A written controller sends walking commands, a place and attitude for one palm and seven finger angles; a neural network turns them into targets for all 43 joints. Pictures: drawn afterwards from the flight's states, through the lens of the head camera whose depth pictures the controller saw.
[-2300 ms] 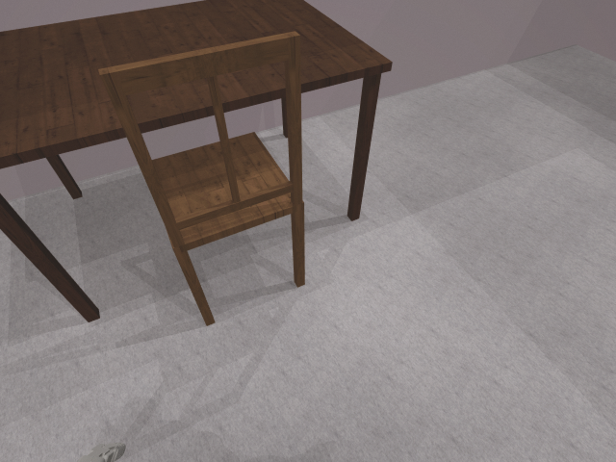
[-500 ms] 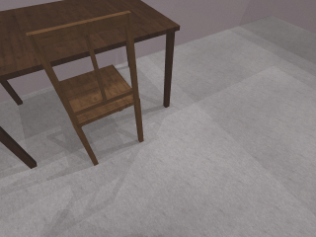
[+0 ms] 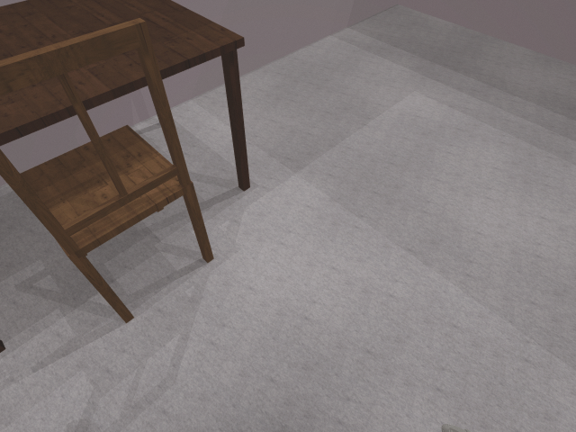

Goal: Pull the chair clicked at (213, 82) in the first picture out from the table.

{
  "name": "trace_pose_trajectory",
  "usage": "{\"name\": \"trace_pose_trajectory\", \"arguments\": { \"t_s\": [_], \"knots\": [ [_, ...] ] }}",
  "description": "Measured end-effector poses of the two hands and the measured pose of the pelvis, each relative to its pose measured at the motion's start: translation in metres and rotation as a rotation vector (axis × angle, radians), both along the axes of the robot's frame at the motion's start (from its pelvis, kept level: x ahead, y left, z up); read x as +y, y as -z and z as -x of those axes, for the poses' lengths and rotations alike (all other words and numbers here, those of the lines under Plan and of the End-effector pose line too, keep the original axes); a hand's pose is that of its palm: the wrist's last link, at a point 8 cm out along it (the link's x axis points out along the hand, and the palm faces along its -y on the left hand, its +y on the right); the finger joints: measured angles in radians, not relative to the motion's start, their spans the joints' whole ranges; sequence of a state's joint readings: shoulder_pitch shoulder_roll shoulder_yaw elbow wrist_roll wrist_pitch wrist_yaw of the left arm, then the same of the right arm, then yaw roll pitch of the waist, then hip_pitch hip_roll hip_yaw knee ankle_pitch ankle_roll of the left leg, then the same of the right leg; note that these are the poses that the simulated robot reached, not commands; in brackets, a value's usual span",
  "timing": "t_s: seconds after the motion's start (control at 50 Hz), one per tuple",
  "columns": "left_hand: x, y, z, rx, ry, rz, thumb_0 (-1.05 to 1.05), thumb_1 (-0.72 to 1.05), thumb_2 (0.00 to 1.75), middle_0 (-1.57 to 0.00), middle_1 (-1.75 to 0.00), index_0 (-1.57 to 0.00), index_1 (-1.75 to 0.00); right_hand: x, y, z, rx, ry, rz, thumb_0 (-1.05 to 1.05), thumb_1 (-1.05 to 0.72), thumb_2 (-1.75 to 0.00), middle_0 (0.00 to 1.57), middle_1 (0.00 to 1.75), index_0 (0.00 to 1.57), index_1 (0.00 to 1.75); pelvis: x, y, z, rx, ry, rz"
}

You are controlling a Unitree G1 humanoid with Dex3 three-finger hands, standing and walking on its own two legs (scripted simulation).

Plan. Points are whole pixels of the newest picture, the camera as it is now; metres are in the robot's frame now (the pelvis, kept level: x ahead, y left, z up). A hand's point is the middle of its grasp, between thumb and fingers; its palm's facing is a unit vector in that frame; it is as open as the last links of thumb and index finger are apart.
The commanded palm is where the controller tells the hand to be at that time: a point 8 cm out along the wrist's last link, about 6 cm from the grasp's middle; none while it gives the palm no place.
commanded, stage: walk to a spot facing it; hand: left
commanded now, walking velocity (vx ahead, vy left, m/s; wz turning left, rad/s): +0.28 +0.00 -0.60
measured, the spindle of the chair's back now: (97, 143) +0.67 +0.53 -0.06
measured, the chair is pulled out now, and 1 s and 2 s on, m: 0.00 0.00 0.00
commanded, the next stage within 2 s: turn to face it in 1.38 s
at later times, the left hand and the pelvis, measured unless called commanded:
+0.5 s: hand (241, 350) +0.28 +0.12 -0.18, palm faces -0.42 -0.90 -0.12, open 7.4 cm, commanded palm none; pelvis +0.10 +0.00 -0.01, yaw -20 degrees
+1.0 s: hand (268, 286) +0.41 +0.09 -0.19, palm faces -0.44 -0.88 -0.18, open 7.3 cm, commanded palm none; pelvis +0.29 -0.06 -0.01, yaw -32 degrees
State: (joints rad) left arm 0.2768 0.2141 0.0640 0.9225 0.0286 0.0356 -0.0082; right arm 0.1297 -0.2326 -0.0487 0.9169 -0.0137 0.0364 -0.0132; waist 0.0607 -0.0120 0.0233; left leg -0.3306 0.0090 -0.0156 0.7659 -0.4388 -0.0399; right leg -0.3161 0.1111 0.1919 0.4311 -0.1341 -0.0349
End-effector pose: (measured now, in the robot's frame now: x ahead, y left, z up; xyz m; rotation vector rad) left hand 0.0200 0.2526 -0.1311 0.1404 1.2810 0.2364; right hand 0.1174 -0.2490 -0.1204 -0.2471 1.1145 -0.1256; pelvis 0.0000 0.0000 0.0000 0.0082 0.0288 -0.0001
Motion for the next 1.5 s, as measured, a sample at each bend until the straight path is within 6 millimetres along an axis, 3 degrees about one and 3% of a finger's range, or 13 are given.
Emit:
{"name": "trace_pose_trajectory", "arguments": {
  "t_s": [0.08, 0.16, 0.28, 0.4, 0.56, 0.64, 0.74, 0.9, 1.04, 1.14, 1.26, 1.38, 1.5],
  "knots": [
    [0.026, 0.011, -0.017, -0.013, 0.046, 0.013, 0.01, 0.90, 0.90, -0.20, -0.30, -0.21, -0.30, 0.009, -0.007, 0.017, -0.054, 0.049, 0.040, 0.01, -0.91, -0.90, 0.21, 0.30, 0.20, 0.30, 0.020, 0.006, -0.001, 0.001, 0.044, 0.028],
    [0.042, 0.005, -0.052, -0.040, 0.120, 0.028, 0.01, 0.91, 0.90, -0.20, -0.30, -0.20, -0.30, 0.016, -0.017, 0.058, -0.001, 0.120, 0.063, 0.01, -0.91, -0.90, 0.21, 0.30, 0.20, 0.30, 0.030, -0.003, -0.011, -0.017, 0.092, 0.046],
    [0.039, 0.004, -0.114, -0.066, 0.237, 0.043, 0.01, 0.91, 0.90, -0.20, -0.30, -0.20, -0.30, 0.030, -0.016, 0.122, 0.141, 0.265, 0.058, 0.01, -0.91, -0.90, 0.21, 0.30, 0.20, 0.30, 0.032, -0.006, -0.036, -0.025, 0.187, 0.055],
    [-0.009, 0.015, -0.188, -0.045, 0.391, 0.093, 0.01, 0.91, 0.90, -0.19, -0.30, -0.20, -0.30, 0.058, -0.007, 0.180, 0.316, 0.433, -0.005, 0.01, -0.91, -0.90, 0.20, 0.30, 0.20, 0.30, 0.021, 0.000, -0.066, -0.031, 0.282, 0.056],
    [-0.129, 0.028, -0.320, -0.155, 0.623, 0.152, 0.01, 0.91, 0.90, -0.20, -0.30, -0.20, -0.30, 0.085, 0.006, 0.217, 0.556, 0.648, -0.140, 0.01, -0.91, -0.90, 0.21, 0.30, 0.20, 0.30, -0.025, 0.023, -0.120, -0.032, 0.394, 0.053],
    [-0.163, 0.031, -0.358, -0.236, 0.642, 0.147, 0.01, 0.91, 0.90, -0.20, -0.30, -0.20, -0.30, 0.063, 0.024, 0.189, 0.547, 0.697, -0.165, 0.01, -0.91, -0.90, 0.21, 0.30, 0.20, 0.30, -0.048, 0.034, -0.143, -0.049, 0.426, 0.052],
    [-0.166, 0.022, -0.364, -0.151, 0.668, 0.102, 0.00, 0.91, 0.90, -0.20, -0.30, -0.20, -0.30, 0.007, 0.027, 0.092, 0.296, 0.685, -0.113, 0.01, -0.91, -0.90, 0.21, 0.30, 0.20, 0.30, -0.060, 0.018, -0.172, -0.045, 0.476, 0.056],
    [-0.137, 0.013, -0.389, -0.078, 0.618, 0.060, 0.00, 0.93, 0.90, -0.20, -0.30, -0.21, -0.30, -0.051, 0.007, -0.062, -0.011, 0.600, -0.056, 0.01, -0.91, -0.90, 0.20, 0.30, 0.20, 0.30, -0.066, 0.005, -0.235, -0.019, 0.533, 0.056],
    [-0.107, 0.032, -0.421, 0.033, 0.575, 0.055, 0.01, 0.91, 0.90, -0.20, -0.30, -0.20, -0.30, -0.065, -0.005, -0.153, -0.109, 0.564, 0.022, 0.00, -0.91, -0.90, 0.20, 0.30, 0.20, 0.30, -0.062, 0.013, -0.303, -0.026, 0.598, 0.059],
    [-0.116, 0.025, -0.461, 0.104, 0.641, 0.062, 0.01, 0.91, 0.90, -0.20, -0.30, -0.20, -0.30, -0.049, -0.014, -0.157, -0.061, 0.659, 0.017, 0.00, -0.91, -0.90, 0.21, 0.30, 0.20, 0.30, -0.067, 0.000, -0.340, -0.024, 0.669, 0.064],
    [-0.157, 0.022, -0.516, 0.109, 0.724, 0.083, 0.01, 0.91, 0.90, -0.20, -0.30, -0.20, -0.30, -0.037, -0.015, -0.126, 0.090, 0.810, 0.020, -0.01, -0.94, -0.90, 0.21, 0.30, 0.21, 0.30, -0.078, -0.006, -0.373, -0.008, 0.739, 0.072],
    [-0.222, 0.025, -0.570, 0.082, 0.846, 0.101, 0.01, 0.91, 0.90, -0.20, -0.30, -0.20, -0.30, -0.007, -0.001, -0.096, 0.242, 0.944, -0.067, 0.00, -0.93, -0.90, 0.21, 0.30, 0.20, 0.30, -0.100, -0.001, -0.393, -0.012, 0.811, 0.062],
    [-0.311, 0.025, -0.625, -0.029, 1.008, 0.094, 0.01, 0.91, 0.90, -0.20, -0.30, -0.20, -0.30, 0.015, 0.026, -0.076, 0.333, 1.083, -0.195, 0.00, -0.91, -0.90, 0.20, 0.30, 0.20, 0.30, -0.133, 0.016, -0.406, -0.022, 0.889, 0.049]
  ]
}}
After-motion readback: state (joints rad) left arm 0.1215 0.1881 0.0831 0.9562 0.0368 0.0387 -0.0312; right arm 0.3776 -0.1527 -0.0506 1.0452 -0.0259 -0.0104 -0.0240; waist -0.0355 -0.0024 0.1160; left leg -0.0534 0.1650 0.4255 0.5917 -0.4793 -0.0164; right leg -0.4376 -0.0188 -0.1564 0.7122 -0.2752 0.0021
